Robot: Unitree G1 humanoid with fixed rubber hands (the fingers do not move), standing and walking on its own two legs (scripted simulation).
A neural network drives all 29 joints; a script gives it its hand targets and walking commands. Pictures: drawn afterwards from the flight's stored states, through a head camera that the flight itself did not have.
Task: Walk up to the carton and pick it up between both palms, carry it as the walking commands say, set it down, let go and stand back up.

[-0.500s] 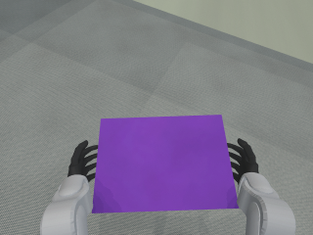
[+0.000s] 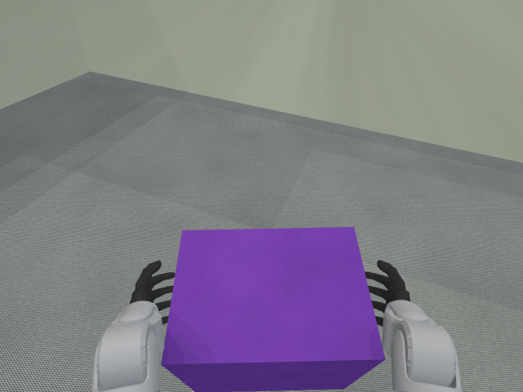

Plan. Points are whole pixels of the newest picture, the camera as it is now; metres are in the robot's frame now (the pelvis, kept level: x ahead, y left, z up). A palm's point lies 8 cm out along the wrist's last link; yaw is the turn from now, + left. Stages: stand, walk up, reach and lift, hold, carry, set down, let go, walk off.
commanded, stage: carry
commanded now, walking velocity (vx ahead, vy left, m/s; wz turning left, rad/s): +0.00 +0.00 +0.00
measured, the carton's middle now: (269, 315) +0.30 -0.01 -0.05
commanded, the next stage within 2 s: none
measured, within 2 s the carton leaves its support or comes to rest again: neither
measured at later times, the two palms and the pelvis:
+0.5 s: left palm (136, 323) +0.25 +0.19 +0.01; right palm (366, 309) +0.27 -0.16 +0.02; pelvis +0.00 +0.01 +0.00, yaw +1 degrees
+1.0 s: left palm (158, 336) +0.23 +0.15 +0.03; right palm (401, 318) +0.24 -0.20 +0.04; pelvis -0.02 -0.03 +0.00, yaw +2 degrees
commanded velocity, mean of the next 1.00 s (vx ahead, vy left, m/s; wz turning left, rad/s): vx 0.00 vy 0.00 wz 0.00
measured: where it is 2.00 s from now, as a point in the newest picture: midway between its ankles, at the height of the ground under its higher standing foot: outside the picture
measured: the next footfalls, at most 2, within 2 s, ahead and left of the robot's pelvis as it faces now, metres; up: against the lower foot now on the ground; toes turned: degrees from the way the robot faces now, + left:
none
